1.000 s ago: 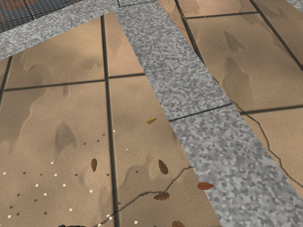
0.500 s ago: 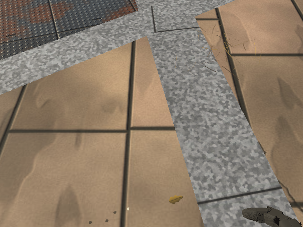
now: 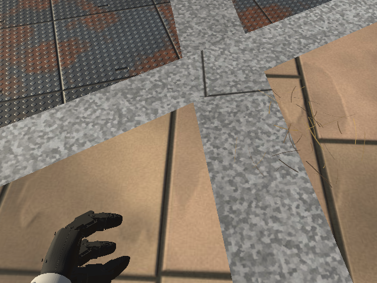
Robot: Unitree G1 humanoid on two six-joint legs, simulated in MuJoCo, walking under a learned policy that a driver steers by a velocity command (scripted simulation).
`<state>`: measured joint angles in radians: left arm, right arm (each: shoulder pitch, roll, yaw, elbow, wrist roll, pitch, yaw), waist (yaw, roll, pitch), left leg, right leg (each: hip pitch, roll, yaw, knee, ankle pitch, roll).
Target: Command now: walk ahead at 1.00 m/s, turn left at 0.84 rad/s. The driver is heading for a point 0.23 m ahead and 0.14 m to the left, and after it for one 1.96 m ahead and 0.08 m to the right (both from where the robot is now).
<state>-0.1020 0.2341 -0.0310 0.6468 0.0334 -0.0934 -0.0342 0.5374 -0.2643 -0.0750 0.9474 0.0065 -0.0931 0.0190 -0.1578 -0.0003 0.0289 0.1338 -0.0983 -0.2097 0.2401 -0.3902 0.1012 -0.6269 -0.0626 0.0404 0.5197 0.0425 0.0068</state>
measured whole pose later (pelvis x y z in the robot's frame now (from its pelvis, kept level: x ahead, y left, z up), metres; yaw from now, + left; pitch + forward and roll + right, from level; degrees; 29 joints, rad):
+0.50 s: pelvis +0.45 +0.04 -0.03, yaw +24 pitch +1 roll -2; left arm 0.53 0.25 0.03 0.95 0.03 -0.08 0.01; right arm -0.02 -0.28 -0.01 0.65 -0.05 -0.04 0.06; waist 0.05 0.03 0.04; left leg -0.56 -0.05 0.11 0.67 -0.15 0.21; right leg 0.20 -0.09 -0.30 0.62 -0.43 0.03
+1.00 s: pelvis +0.89 +0.17 -0.03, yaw +6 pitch -1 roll +1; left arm 0.20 0.29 0.05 0.78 0.01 -0.03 -0.04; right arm 0.37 -0.25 -0.02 0.89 -0.04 -0.07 -0.03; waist 0.04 -0.03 0.04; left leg -0.01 -0.01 0.17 1.15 -0.39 -0.01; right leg -0.50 0.11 -0.14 0.72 -0.27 -0.20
